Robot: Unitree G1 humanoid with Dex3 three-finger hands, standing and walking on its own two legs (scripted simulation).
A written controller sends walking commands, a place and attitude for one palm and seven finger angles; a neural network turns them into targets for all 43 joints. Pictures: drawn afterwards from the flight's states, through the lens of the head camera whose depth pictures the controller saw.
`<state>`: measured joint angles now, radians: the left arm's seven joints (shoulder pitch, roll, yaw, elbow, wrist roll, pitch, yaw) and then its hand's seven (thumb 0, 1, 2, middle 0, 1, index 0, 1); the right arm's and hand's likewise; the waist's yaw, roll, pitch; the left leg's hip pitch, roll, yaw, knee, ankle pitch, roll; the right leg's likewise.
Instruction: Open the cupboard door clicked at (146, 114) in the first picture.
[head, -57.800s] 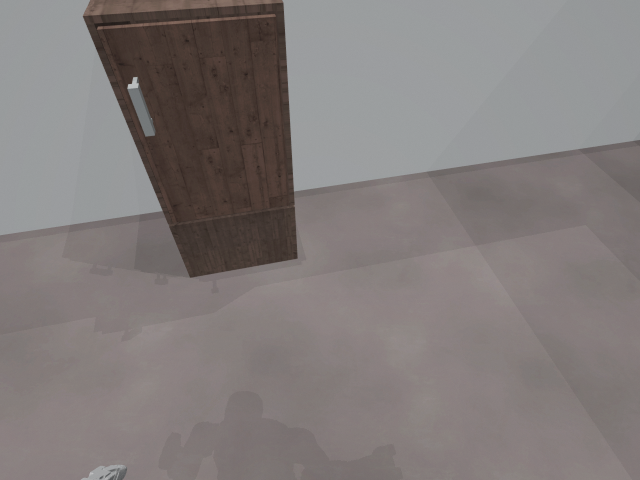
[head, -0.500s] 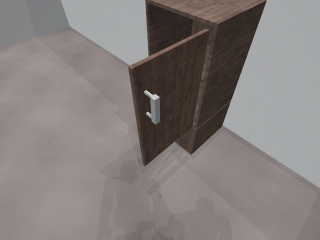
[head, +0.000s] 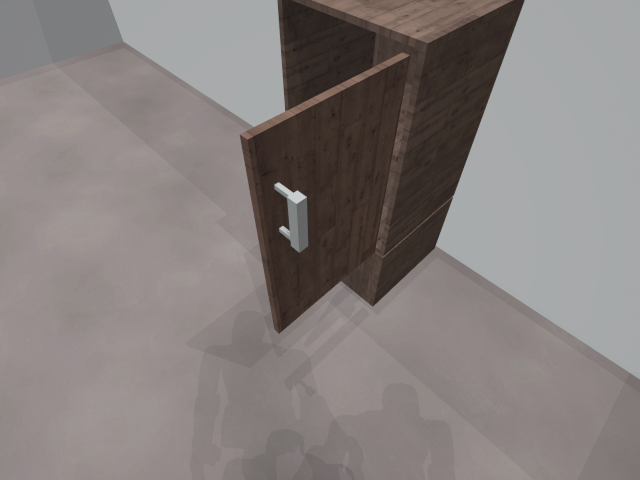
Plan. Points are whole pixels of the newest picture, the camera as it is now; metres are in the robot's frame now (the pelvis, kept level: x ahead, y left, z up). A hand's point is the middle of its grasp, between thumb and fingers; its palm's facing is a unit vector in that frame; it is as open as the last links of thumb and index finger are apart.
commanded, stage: look to check the result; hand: left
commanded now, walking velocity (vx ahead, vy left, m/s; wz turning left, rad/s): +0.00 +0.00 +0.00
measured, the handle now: (290, 217) +0.53 +0.09 -0.02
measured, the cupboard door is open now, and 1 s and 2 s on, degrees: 90 90 90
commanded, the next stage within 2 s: stand and wait in 0.42 s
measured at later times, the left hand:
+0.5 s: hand out of the picture -0.01 +0.17 -0.18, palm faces +0.05 -0.98 -0.19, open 7.4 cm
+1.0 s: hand out of the picture +0.00 +0.18 -0.17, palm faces +0.04 -0.98 -0.21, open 7.4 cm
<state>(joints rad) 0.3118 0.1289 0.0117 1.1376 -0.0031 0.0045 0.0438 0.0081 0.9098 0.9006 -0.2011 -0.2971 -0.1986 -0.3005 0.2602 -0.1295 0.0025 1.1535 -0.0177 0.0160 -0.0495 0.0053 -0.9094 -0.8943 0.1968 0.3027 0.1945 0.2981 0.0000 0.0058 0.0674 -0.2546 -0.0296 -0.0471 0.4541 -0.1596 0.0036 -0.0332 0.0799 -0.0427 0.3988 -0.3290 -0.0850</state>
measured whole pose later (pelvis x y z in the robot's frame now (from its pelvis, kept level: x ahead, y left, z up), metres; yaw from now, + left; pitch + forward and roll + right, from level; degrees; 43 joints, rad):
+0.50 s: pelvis +0.01 +0.00 +0.00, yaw +0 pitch -2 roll +1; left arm 0.30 0.14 0.01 1.14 0.00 0.00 0.04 0.01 0.91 0.90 -0.20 -0.30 -0.20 -0.30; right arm 0.23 -0.15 0.00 1.15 -0.02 0.01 -0.05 0.01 -0.91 -0.89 0.20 0.30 0.19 0.30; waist 0.00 0.00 0.06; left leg -0.24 -0.04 -0.04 0.43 -0.16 0.01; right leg -0.02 0.07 -0.04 0.38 -0.33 -0.08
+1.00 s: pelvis +0.01 +0.01 +0.00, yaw +0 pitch -2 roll +1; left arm 0.28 0.16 0.01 1.14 0.00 0.00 0.04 0.01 0.91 0.90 -0.20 -0.30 -0.20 -0.30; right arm 0.22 -0.17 0.00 1.16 -0.02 0.01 -0.04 0.01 -0.91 -0.89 0.20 0.30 0.20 0.30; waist 0.00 0.00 0.07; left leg -0.22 -0.04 -0.03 0.41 -0.15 0.01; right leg -0.01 0.06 -0.03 0.37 -0.32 -0.07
